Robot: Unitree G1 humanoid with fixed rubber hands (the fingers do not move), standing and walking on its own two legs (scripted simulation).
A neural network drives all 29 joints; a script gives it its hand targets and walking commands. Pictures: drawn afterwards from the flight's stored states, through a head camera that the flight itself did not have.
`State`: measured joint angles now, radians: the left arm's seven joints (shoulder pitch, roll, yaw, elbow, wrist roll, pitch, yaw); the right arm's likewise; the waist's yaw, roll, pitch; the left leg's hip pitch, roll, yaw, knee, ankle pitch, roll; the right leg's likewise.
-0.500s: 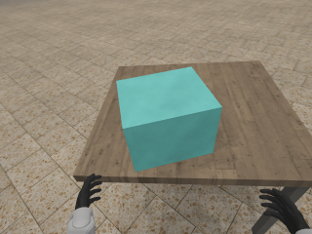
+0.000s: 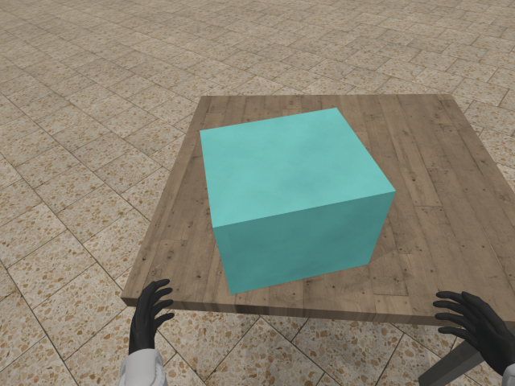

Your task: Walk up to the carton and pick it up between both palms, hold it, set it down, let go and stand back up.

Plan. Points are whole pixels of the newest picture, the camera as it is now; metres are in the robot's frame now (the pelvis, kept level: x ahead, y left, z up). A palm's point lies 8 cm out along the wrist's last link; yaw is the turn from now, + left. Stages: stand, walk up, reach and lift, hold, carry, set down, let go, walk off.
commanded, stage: reach and lift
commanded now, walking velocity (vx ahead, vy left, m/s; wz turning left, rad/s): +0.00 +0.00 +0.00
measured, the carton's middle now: (285, 198) +0.45 -0.01 +0.02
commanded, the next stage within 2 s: none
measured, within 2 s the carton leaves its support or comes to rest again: neither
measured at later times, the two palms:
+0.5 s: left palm (137, 312) +0.22 +0.21 +0.03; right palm (485, 304) +0.24 -0.28 +0.03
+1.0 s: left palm (143, 251) +0.28 +0.20 +0.09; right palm (466, 242) +0.32 -0.27 +0.07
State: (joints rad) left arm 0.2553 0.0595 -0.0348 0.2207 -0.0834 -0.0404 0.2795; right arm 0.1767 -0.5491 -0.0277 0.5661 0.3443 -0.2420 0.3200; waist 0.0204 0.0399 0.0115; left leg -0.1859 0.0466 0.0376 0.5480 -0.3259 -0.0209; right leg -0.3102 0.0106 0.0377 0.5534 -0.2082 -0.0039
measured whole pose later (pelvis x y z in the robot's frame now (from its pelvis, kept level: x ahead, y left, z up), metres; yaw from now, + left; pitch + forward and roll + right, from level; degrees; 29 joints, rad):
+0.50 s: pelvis +0.00 +0.01 +0.00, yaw +0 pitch -1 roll -1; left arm 0.20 0.06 -0.04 0.04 -0.08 0.14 0.29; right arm 0.07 -0.62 0.01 0.51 0.44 -0.19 0.32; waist 0.03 0.03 -0.01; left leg -0.21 0.05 0.04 0.53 -0.31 -0.03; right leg -0.30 0.01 0.04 0.47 -0.16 0.00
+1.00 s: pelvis -0.01 +0.00 +0.01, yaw +0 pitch -1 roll +0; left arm -0.18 0.06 0.07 0.04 -0.08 0.48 0.28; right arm -0.25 -0.60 0.00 0.51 0.44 0.14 0.29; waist 0.06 0.03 0.01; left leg -0.20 0.05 0.04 0.48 -0.27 -0.03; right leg -0.31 0.01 0.04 0.46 -0.14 0.00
